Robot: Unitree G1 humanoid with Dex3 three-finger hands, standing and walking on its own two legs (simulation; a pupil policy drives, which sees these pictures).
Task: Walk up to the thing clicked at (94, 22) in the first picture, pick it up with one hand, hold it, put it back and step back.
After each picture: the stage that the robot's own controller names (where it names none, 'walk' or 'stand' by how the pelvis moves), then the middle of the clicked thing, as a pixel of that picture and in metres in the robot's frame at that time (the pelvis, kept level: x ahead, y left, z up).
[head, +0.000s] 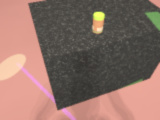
stand; (98, 22) +0.86 -0.07 -0.07
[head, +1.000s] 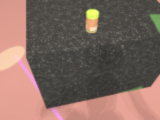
sink last; (91, 21) +0.79 -0.02 -0.04
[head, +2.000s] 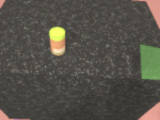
rise first; (57, 41) +0.57 +0.17 -0.03
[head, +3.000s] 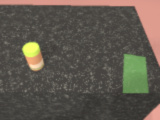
stand; (33, 56) +0.51 +0.25 -0.04
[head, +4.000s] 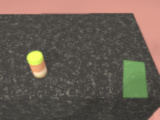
stand; (37, 64) +0.51 +0.24 -0.07
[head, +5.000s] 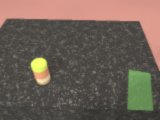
stand; (41, 71) +0.48 +0.22 -0.07
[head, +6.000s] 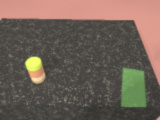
stand; (36, 70) +0.49 +0.24 -0.07
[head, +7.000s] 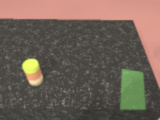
stand; (33, 72) +0.47 +0.25 -0.07
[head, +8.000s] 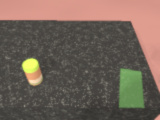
stand; (33, 72) +0.48 +0.25 -0.07
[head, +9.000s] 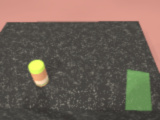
rise first; (39, 73) +0.47 +0.25 -0.07
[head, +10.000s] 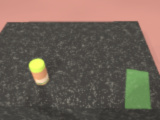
go down; (39, 72) +0.48 +0.25 -0.07
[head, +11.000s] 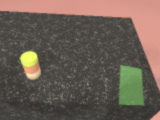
go down; (31, 66) +0.49 +0.24 -0.06
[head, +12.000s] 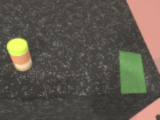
go down; (20, 55) +0.48 +0.23 -0.01
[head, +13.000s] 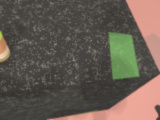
close in; out of the picture +0.48 +0.25 +0.02
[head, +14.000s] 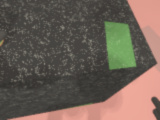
close; out of the picture +0.52 +0.24 +0.04
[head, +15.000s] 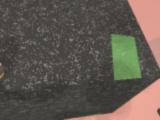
lift; out of the picture +0.41 +0.28 +0.02
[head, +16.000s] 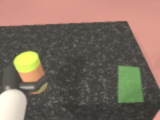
lift; (32, 73) +0.33 +0.17 +0.14
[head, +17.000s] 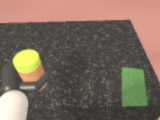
hold; (31, 71) +0.33 +0.17 +0.14
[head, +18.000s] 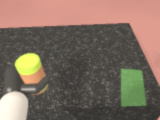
hold; (33, 74) +0.33 +0.17 +0.13
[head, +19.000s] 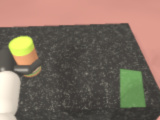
crouch; (26, 57) +0.38 +0.19 +0.15
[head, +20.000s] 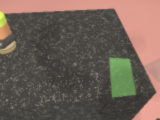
lower; out of the picture +0.47 +0.25 +0.15
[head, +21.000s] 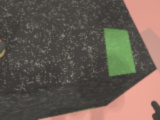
lower; out of the picture +0.49 +0.25 +0.03
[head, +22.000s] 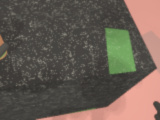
lower; out of the picture +0.48 +0.25 +0.04
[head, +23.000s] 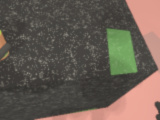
lower; out of the picture +0.48 +0.24 +0.04
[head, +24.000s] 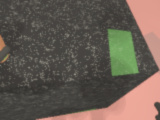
lower; out of the picture +0.47 +0.25 +0.03
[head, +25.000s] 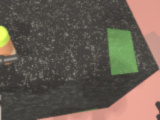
open; (1, 46) +0.47 +0.22 +0.03
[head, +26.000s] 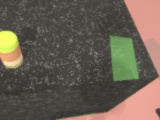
sink last; (9, 50) +0.46 +0.21 +0.01
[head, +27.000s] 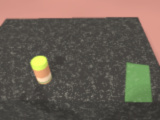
stand; (41, 70) +0.47 +0.23 -0.02
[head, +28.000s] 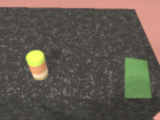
stand; (37, 65) +0.46 +0.22 -0.02
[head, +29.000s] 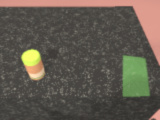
stand; (34, 65) +0.46 +0.23 -0.01
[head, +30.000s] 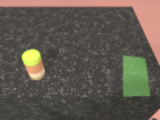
stand; (34, 65) +0.46 +0.22 -0.01
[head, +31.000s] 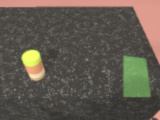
stand; (34, 65) +0.46 +0.22 -0.01
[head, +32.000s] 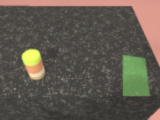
stand; (34, 65) +0.46 +0.21 -0.01
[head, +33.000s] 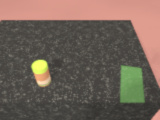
stand; (41, 73) +0.48 +0.21 -0.07
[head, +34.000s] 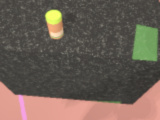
walk; (55, 25) +0.62 +0.16 -0.04
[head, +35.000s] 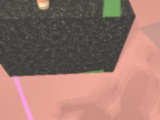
walk; out of the picture +0.92 +0.27 -0.05
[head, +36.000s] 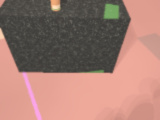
stand; (55, 1) +1.11 +0.22 -0.06
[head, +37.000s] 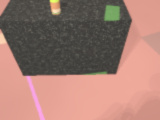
stand; (55, 5) +1.09 +0.24 -0.08
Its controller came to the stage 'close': yes
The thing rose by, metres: 0.23
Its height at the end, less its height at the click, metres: +0.00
